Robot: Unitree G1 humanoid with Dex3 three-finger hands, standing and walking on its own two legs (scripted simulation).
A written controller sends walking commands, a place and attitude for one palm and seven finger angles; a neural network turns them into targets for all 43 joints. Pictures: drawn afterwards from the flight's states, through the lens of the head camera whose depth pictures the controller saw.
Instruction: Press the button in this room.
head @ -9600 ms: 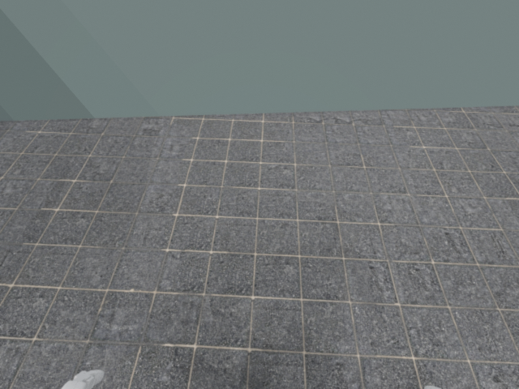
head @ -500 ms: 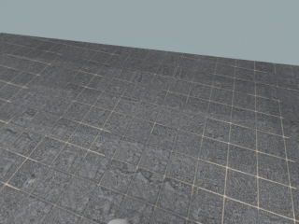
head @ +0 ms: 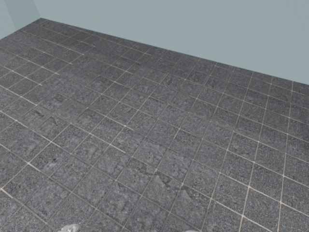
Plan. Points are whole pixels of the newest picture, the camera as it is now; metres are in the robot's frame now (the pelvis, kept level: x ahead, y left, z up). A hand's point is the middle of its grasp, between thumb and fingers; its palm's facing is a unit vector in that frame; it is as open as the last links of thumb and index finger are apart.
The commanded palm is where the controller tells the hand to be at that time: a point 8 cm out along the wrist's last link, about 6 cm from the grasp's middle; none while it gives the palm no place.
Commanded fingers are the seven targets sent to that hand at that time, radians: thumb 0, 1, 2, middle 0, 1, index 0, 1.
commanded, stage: turn or walk to find it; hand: left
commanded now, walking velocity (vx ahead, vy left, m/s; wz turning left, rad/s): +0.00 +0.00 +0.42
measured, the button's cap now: out of the picture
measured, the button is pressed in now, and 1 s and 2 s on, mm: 0 0 0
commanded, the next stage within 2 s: none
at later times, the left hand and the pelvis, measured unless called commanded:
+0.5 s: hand out of the picture -0.04 +0.17 -0.17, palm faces +0.27 -0.93 -0.25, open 7.4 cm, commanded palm none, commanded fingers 0.00 0.90 0.90 -0.20 -0.30 -0.20 -0.30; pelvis -0.04 -0.03 -0.01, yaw +15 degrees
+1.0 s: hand out of the picture -0.05 +0.21 -0.16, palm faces +0.44 -0.86 -0.26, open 7.4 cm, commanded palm none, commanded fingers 0.00 0.90 0.90 -0.20 -0.30 -0.20 -0.30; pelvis -0.06 -0.02 -0.01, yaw +26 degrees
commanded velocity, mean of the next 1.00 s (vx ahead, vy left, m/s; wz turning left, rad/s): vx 0.00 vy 0.00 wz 0.42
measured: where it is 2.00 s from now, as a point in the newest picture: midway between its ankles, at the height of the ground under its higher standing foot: outside the picture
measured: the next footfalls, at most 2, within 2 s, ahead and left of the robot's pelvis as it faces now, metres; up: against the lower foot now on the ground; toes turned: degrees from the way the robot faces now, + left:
right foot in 0.12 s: +0.03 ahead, -0.14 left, +0.00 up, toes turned +1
left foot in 0.56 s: -0.06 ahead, +0.11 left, +0.00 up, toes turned +20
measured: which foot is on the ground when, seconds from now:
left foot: down 0.00-0.12, up 0.14-0.54, down 0.56-1.00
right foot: up 0.00-0.10, down 0.12-0.58, up 0.60-1.00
